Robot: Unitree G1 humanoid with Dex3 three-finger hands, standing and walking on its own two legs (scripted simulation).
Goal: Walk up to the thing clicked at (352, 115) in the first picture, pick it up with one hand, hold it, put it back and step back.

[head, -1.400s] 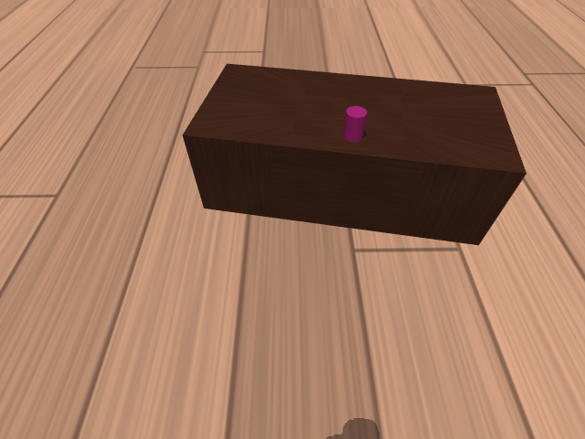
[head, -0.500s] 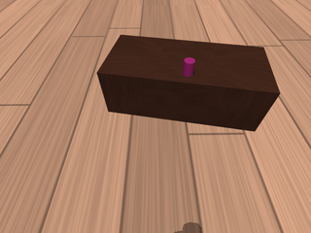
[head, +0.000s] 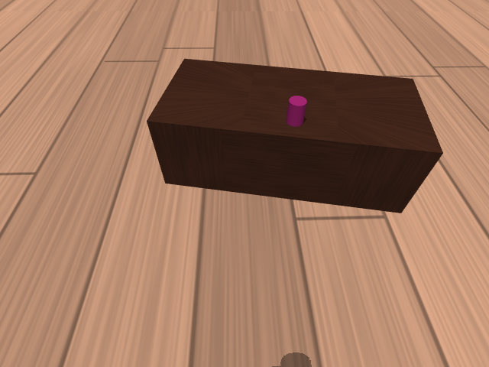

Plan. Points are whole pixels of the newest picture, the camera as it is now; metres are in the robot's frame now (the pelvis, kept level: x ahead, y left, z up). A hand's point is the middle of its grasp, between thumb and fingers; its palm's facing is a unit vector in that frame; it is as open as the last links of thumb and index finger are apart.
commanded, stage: walk up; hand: right
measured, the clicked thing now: (296, 111) +1.13 -0.18 -0.29
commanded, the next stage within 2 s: none
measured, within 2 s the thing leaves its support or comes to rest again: neither
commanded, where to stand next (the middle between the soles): +0.74 +0.08 m, yaw -7 degrees
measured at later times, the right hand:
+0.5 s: hand (389, 332) +0.22 -0.26 -0.15, palm faces +0.00 +0.95 -0.32, open 7.4 cm
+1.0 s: hand (348, 270) +0.33 -0.19 -0.12, palm faces +0.13 +0.91 -0.39, open 7.4 cm
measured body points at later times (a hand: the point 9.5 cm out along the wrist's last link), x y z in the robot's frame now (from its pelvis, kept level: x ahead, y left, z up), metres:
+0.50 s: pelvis +0.18 +0.01 +0.00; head +0.19 +0.00 +0.45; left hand +0.30 +0.30 -0.10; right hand +0.22 -0.31 -0.12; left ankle +0.19 +0.15 -0.67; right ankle +0.25 -0.10 -0.73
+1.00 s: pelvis +0.37 +0.08 +0.01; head +0.38 +0.09 +0.46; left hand +0.48 +0.39 -0.11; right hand +0.32 -0.24 -0.09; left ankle +0.35 +0.18 -0.73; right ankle +0.45 -0.08 -0.68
